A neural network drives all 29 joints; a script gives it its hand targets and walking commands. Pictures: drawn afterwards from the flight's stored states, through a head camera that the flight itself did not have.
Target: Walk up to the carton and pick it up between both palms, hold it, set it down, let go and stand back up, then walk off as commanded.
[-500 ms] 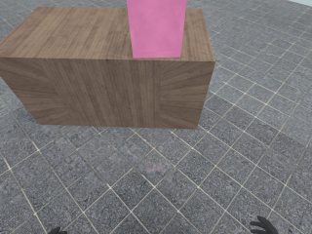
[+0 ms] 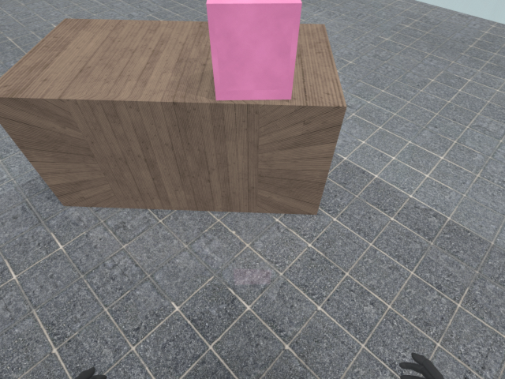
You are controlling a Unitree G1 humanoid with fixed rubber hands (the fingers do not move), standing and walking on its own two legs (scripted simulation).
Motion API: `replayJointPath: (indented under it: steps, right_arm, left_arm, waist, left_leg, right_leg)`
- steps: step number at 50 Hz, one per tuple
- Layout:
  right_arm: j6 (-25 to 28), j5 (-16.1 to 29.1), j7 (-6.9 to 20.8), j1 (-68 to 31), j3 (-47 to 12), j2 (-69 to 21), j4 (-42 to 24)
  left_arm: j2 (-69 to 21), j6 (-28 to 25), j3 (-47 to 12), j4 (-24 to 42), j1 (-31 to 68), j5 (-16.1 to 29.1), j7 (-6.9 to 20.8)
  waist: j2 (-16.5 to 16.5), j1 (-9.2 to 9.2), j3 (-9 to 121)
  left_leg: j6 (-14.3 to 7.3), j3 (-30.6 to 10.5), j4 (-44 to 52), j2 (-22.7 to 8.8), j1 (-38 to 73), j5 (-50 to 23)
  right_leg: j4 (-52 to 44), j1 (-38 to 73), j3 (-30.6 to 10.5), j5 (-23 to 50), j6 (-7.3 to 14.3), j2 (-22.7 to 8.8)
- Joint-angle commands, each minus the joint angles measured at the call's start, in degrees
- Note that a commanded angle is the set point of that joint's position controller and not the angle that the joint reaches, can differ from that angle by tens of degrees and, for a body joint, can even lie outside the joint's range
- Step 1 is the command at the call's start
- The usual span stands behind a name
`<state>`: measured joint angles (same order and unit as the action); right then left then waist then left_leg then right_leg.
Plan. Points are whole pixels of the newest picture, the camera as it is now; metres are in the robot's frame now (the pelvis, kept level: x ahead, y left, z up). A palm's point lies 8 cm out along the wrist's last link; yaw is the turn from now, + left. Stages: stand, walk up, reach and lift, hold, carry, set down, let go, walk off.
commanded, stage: stand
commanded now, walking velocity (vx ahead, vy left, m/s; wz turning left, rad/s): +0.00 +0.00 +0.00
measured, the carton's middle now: (252, 41) +1.11 -0.01 +0.02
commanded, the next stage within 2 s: none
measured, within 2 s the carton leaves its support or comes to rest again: neither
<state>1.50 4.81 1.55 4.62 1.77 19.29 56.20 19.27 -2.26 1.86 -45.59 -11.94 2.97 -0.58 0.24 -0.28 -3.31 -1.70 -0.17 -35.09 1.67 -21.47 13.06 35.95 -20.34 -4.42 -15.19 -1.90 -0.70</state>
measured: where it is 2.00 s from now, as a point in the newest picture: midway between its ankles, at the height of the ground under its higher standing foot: outside the picture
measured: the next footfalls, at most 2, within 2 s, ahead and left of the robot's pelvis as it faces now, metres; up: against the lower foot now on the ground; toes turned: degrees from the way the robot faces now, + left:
none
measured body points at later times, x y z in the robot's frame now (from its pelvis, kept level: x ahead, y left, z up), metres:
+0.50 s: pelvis -0.01 +0.00 +0.00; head +0.01 +0.01 +0.45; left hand +0.10 +0.30 -0.11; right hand +0.11 -0.29 -0.12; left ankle +0.06 +0.11 -0.72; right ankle +0.05 -0.15 -0.72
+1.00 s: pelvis +0.00 +0.00 +0.00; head +0.01 +0.00 +0.45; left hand +0.10 +0.29 -0.11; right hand +0.11 -0.29 -0.12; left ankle +0.06 +0.11 -0.72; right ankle +0.05 -0.15 -0.72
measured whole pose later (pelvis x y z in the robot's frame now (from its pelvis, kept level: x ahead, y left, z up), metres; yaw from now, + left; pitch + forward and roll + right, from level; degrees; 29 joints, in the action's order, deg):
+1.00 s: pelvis +0.00 +0.00 +0.00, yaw +0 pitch +0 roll +0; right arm 1.5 4.8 1.5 6.0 1.8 19.0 56.9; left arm 18.5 -2.1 1.9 -47.0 -11.9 3.0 -0.5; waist -0.3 -0.4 -2.6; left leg -1.7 -0.2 -32.9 1.7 -21.1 11.5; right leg 33.8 -20.0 -4.4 -13.6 -2.0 -0.8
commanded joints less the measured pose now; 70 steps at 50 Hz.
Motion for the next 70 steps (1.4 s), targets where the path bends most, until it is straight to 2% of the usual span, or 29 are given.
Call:
replayJointPath:
  steps: [1,10,11,13,14,15,16,18,19,20,21,24,28,31,36,37,40,43,45,47,51,52,54,55,60,62,66,67,70]
  right_arm:
    - [2.4,-6.9,-0.3,-2.6,2.1,12.1,-2.0]
    - [2.3,-6.6,-0.5,-2.3,2.5,12.4,-0.7]
    - [2.2,-6.8,-0.7,-3.6,2.7,14.7,-1.3]
    - [2.3,-7.6,-0.4,-4.4,2.6,13.1,-1.1]
    - [1.7,-7.3,-0.4,-4.2,2.2,12.3,-1.1]
    - [2.0,-6.8,-0.2,-3.3,2.6,12.8,-2.0]
    - [2.5,-6.4,-0.4,-1.8,1.8,11.8,-1.1]
    - [2.0,-7.2,-0.8,-0.7,2.4,13.7,-0.1]
    - [2.3,-7.4,-0.8,-2.0,2.0,11.4,-1.9]
    - [2.2,-7.3,-0.6,-4.2,1.2,10.4,-1.4]
    - [2.0,-6.0,-0.5,0.5,2.0,12.0,-1.0]
    - [1.8,-6.7,-0.3,-2.8,2.4,13.2,-0.7]
    - [1.9,-6.7,-0.6,-2.8,2.3,13.0,-1.3]
    - [2.2,-7.9,-0.8,-6.1,2.5,13.9,-2.7]
    - [1.8,-6.2,-0.8,-0.5,2.5,12.9,-0.6]
    - [2.0,-6.0,-0.3,-0.7,2.1,10.6,-1.8]
    - [2.2,-6.4,-0.7,-4.3,2.2,12.9,-1.8]
    - [2.0,-6.0,-0.6,2.3,2.6,14.1,-0.2]
    - [1.9,-6.6,-0.8,0.0,3.1,15.2,-0.9]
    - [2.2,-7.6,-1.3,-2.4,3.2,14.9,-1.5]
    - [2.3,-6.3,-0.7,0.5,2.8,13.1,-1.1]
    - [2.2,-7.2,-1.2,-1.5,3.2,15.1,-2.1]
    - [2.2,-7.7,-1.0,-3.8,2.3,13.3,-3.3]
    - [2.2,-7.6,-1.1,-3.7,2.6,12.1,-2.6]
    - [2.3,-7.4,-0.8,-1.7,3.1,14.5,-1.2]
    - [2.3,-7.2,-0.7,-1.4,2.8,13.5,-1.6]
    - [2.3,-6.3,-0.4,-1.3,2.5,13.1,-1.8]
    - [2.7,-6.3,-0.4,-3.2,2.1,13.6,-1.8]
    - [2.3,-6.8,-0.7,0.7,2.4,13.3,-1.0]
  left_arm:
    - [12.4,-1.1,2.0,-2.0,1.1,-4.5,0.2]
    - [13.2,-1.2,2.1,-3.3,-0.9,-5.0,-0.1]
    - [13.5,-1.3,2.4,-2.6,-0.2,-4.0,0.1]
    - [13.7,-1.3,2.8,-2.5,1.1,-4.9,-0.3]
    - [15.5,-1.4,2.6,-3.3,0.9,-5.1,-0.4]
    - [13.0,-1.3,2.0,-1.9,1.4,-4.4,-0.1]
    - [12.9,-1.1,1.8,-2.6,2.2,-4.9,-0.1]
    - [13.3,-0.9,2.5,-2.1,0.1,-4.7,0.3]
    - [13.2,-0.8,2.2,-3.4,0.5,-5.0,0.0]
    - [11.4,-1.1,1.3,-3.3,0.9,-5.0,-0.1]
    - [14.4,-1.3,2.1,-2.6,0.5,-5.3,0.1]
    - [11.3,-0.5,1.7,-1.7,2.0,-4.9,0.3]
    - [11.3,-1.0,1.5,-3.2,0.1,-4.6,0.4]
    - [13.9,-0.8,3.3,-3.1,0.1,-5.0,0.0]
    - [11.1,-1.4,1.4,-2.7,1.7,-4.8,0.9]
    - [12.5,-1.7,1.8,-2.9,1.7,-5.2,0.5]
    - [11.9,-1.2,1.9,-2.5,3.5,-5.3,0.5]
    - [11.9,-0.8,2.2,-2.8,1.1,-3.7,0.7]
    - [11.2,-0.6,2.0,-2.9,-0.1,-4.9,0.7]
    - [13.1,-1.1,3.2,-2.5,1.4,-4.2,0.5]
    - [12.0,-1.3,2.2,-3.2,0.3,-5.3,0.9]
    - [12.8,-1.3,2.6,-2.0,1.9,-5.0,0.6]
    - [10.6,-0.8,2.4,-2.4,-0.4,-4.1,0.6]
    - [10.8,-0.2,2.4,-3.1,0.2,-4.7,0.4]
    - [12.7,-0.2,3.3,-3.2,-1.4,-5.2,0.3]
    - [13.1,-0.5,3.3,-3.9,-1.3,-4.5,0.4]
    - [10.4,-1.0,2.2,-3.9,-3.5,-4.5,0.7]
    - [13.3,-1.0,2.6,-2.9,0.8,-4.7,0.7]
    - [13.3,-0.5,2.7,-3.0,0.9,-5.1,0.8]
  waist:
    - [-3.6,-0.79,12.3]
    - [-5.3,-0.68,11.1]
    - [-2.6,-1.06,13.7]
    - [-5.4,-1.91,10.5]
    - [-7.2,-0.41,13.6]
    - [-1.4,0.02,14.1]
    - [-0.2,0.51,13.4]
    - [-3.2,-1.67,13.4]
    - [-5.1,0.28,14.1]
    - [-1.9,-2.1,11.0]
    - [-4.5,0.87,12.2]
    - [-0.2,-1.46,14.0]
    - [-4.1,-0.49,10.7]
    - [0.8,-1.4,10.9]
    - [-3.2,-0.54,11.3]
    - [-6.9,1.81,12.4]
    - [-6.0,-0.17,12.8]
    - [-5.4,0.78,13.2]
    - [1.7,0.19,13.3]
    - [-3.8,-0.13,12.2]
    - [-5.6,0.08,12.8]
    - [-0.6,0.63,11.6]
    - [-0.7,-1.4,12.0]
    - [-5.2,-1.51,11.9]
    - [3.0,-1.37,13.5]
    - [-5.0,-0.68,13.4]
    - [-0.6,-1.59,14.8]
    - [-3.4,-1.44,13.5]
    - [-2.3,0.3,14.0]
  left_leg:
    - [-2.6,-10.6,11.2,-8.5,7.3,6.3]
    - [-2.3,-11.5,12.7,-8.5,7.8,9.2]
    - [-2.7,-11.0,12.5,-8.4,8.0,8.6]
    - [-2.3,-9.5,12.6,-8.1,8.0,7.3]
    - [-2.1,-9.7,12.7,-8.4,8.7,7.0]
    - [-1.4,-7.6,11.8,-7.2,11.5,4.1]
    - [-1.9,-10.9,12.7,-8.7,10.9,3.4]
    - [-2.1,-11.4,13.1,-8.6,8.6,5.9]
    - [-2.8,-12.4,13.8,-9.4,9.2,7.9]
    - [-2.2,-9.6,11.8,-7.8,8.2,3.8]
    - [-1.6,-9.5,12.4,-7.6,9.8,6.6]
    - [-2.1,-11.9,14.2,-8.6,7.8,12.8]
    - [-2.2,-12.2,14.2,-9.5,8.4,12.6]
    - [-3.4,-16.7,19.5,-12.5,6.3,18.5]
    - [-2.3,-10.3,13.0,-8.5,7.8,11.8]
    - [-1.8,-8.9,12.1,-7.5,9.5,7.9]
    - [-1.6,-8.2,8.8,-7.3,10.8,4.8]
    - [-1.4,-9.4,12.0,-7.6,11.6,6.6]
    - [-1.6,-11.9,13.5,-9.3,10.6,13.2]
    - [-2.9,-13.4,16.1,-10.2,5.4,12.6]
    - [-1.5,-10.2,11.1,-7.6,11.4,8.1]
    - [-2.2,-13.1,15.7,-9.6,6.3,10.9]
    - [-2.0,-10.7,14.2,-9.0,7.6,11.0]
    - [-1.9,-11.2,14.0,-8.3,8.4,13.6]
    - [-2.1,-14.2,17.2,-10.7,11.9,15.8]
    - [-2.7,-13.1,14.8,-10.6,8.9,14.0]
    - [-1.4,-10.4,13.4,-8.7,9.5,9.5]
    - [-1.7,-10.7,14.1,-8.7,7.8,6.7]
    - [-1.7,-10.9,13.9,-8.7,12.2,9.4]
  right_leg:
    - [-11.0,5.9,-4.8,-2.2,4.8,-4.9]
    - [-11.5,4.8,-5.2,-1.9,4.4,-5.2]
    - [-11.3,7.1,-4.9,-3.5,4.5,-4.8]
    - [-11.9,5.0,-5.1,-3.5,4.7,-5.5]
    - [-12.1,6.5,-5.7,-3.0,4.6,-5.7]
    - [-11.6,5.3,-5.3,-2.8,4.6,-5.4]
    - [-11.4,5.5,-5.7,0.0,5.4,-4.9]
    - [-10.4,6.9,-2.5,-1.0,4.2,-4.3]
    - [-10.7,6.3,-3.3,-2.0,4.7,-4.4]
    - [-12.9,5.3,-5.2,-2.1,4.8,-5.8]
    - [-13.3,4.0,-5.9,-5.7,5.2,-5.8]
    - [-10.9,6.1,-4.0,-5.4,5.2,-5.0]
    - [-12.3,3.2,-5.2,-5.5,4.5,-4.6]
    - [-8.5,3.5,-2.2,-4.1,4.4,-2.7]
    - [-13.3,3.2,-5.5,-3.9,4.7,-5.0]
    - [-12.7,4.3,-6.1,-3.4,5.2,-6.0]
    - [-14.6,3.3,-7.1,-1.8,4.8,-6.4]
    - [-12.1,3.1,-4.6,-5.3,4.5,-4.4]
    - [-12.2,2.9,-4.0,-6.4,4.3,-4.3]
    - [-9.8,6.8,-2.0,-1.2,3.7,-3.5]
    - [-13.0,3.2,-5.1,-4.1,5.2,-5.3]
    - [-11.1,6.0,-4.5,-4.4,4.6,-5.2]
    - [-11.1,4.1,-4.5,-5.8,4.2,-4.4]
    - [-11.9,2.9,-4.3,-7.6,5.3,-4.6]
    - [-9.2,1.6,-2.1,-4.4,4.5,-2.9]
    - [-9.3,4.8,-2.0,-3.5,4.6,-3.1]
    - [-9.4,7.3,-4.9,0.2,5.8,-5.0]
    - [-10.3,7.1,-4.3,-1.2,5.9,-5.6]
    - [-11.5,3.9,-4.2,-3.9,4.6,-4.6]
